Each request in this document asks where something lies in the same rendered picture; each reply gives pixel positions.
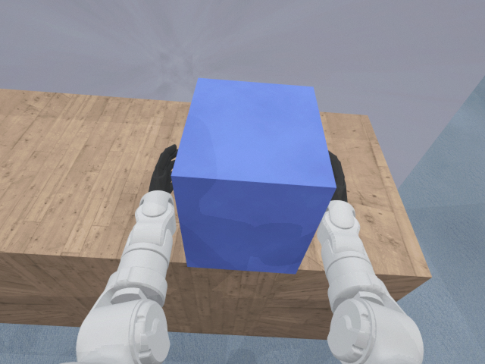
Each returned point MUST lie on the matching robot right forearm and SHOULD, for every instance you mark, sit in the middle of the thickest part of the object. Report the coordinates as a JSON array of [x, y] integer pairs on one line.
[[347, 267]]

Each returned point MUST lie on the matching robot left upper arm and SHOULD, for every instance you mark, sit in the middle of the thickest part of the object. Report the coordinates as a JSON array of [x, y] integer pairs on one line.
[[133, 332]]

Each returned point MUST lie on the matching carton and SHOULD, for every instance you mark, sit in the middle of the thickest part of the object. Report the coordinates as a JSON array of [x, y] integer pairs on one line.
[[252, 178]]

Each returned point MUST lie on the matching robot right hand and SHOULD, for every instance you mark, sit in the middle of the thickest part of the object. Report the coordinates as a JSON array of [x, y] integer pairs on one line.
[[340, 192]]

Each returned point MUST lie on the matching robot right upper arm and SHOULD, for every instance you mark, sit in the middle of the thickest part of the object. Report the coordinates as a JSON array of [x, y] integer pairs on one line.
[[363, 332]]

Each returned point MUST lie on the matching pedestal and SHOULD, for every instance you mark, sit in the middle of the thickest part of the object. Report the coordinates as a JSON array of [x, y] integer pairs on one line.
[[73, 169]]

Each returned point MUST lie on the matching robot left hand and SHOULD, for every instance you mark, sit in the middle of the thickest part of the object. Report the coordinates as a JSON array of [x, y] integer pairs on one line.
[[161, 177]]

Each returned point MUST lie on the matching robot left forearm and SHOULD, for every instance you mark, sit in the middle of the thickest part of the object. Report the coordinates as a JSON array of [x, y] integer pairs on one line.
[[143, 265]]

